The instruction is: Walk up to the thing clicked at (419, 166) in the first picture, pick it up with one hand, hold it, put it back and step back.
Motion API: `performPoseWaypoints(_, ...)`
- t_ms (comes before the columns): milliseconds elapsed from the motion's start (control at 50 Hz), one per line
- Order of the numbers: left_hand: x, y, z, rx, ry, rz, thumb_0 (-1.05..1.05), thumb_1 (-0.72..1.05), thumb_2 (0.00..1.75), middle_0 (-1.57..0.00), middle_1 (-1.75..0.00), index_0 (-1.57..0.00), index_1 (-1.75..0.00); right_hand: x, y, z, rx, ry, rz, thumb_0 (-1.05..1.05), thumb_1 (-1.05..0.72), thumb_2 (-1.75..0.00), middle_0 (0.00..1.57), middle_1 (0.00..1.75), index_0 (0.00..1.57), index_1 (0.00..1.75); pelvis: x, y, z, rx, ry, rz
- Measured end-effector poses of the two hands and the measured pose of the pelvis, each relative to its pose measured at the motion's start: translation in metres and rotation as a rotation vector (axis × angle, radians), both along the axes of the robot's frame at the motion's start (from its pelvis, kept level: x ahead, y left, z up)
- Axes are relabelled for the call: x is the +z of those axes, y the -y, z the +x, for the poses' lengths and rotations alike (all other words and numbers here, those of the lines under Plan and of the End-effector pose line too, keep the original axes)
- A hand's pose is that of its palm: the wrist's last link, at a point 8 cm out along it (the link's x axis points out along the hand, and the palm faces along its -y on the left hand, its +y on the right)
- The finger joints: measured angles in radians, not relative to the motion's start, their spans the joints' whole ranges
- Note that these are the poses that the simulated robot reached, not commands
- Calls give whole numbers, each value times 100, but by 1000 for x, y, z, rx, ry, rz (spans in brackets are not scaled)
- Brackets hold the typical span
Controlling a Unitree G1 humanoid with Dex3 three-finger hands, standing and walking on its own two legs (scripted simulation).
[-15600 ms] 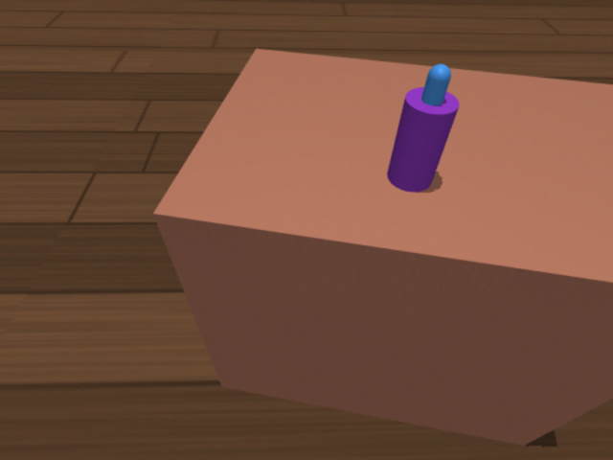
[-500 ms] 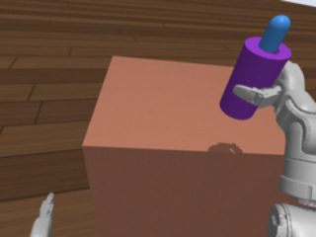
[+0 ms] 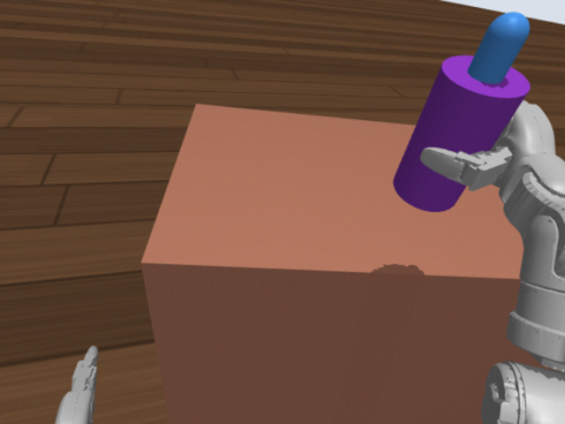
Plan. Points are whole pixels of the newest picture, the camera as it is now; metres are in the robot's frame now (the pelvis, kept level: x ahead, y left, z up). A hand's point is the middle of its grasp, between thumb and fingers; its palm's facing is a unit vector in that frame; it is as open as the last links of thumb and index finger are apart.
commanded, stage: hold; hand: right
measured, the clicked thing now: (461, 119) +0.34 -0.16 +0.34
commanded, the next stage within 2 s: none
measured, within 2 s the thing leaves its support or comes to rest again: neither
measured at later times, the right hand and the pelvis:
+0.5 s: hand (452, 118) +0.35 -0.16 +0.34, palm faces +0.12 +0.99 -0.05, open 11.2 cm; pelvis +0.01 +0.00 +0.00, yaw +0 degrees
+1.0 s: hand (454, 129) +0.34 -0.16 +0.33, palm faces +0.11 +0.99 -0.07, open 11.2 cm; pelvis +0.01 +0.00 +0.00, yaw +0 degrees
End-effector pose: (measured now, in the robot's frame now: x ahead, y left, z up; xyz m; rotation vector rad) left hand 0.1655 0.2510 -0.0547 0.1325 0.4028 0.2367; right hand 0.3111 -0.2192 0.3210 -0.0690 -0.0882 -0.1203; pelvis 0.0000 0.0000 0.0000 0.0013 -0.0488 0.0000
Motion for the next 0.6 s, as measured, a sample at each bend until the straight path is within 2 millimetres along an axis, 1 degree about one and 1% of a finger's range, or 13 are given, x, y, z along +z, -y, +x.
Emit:
performPoseWaypoints(160,3,-2,6,4,16,5,-1,-54,4,-5,-5,-5,-5,12,-2,3,12,6,1,-1,58,-113,60,102,67,105,0,0,3,-3,-3,0)
performPoseWaypoints(300,4,0,10,-9,24,-2,-1,-54,4,-5,-5,-5,-5,17,-5,7,17,-3,7,-1,58,-113,60,102,67,105,0,0,6,-4,-7,-2)
performPoseWaypoints(460,0,0,9,-14,1,-13,-1,-54,4,-5,-5,-5,-5,19,-7,12,4,-18,11,-1,58,-113,60,102,67,105,1,-2,9,-5,-10,-4)
performPoseWaypoints(600,-2,-3,9,-9,-12,-12,-1,-54,4,-5,-5,-5,-5,15,-9,12,6,-19,10,-1,58,-113,60,102,67,105,1,-3,10,-5,-10,-5)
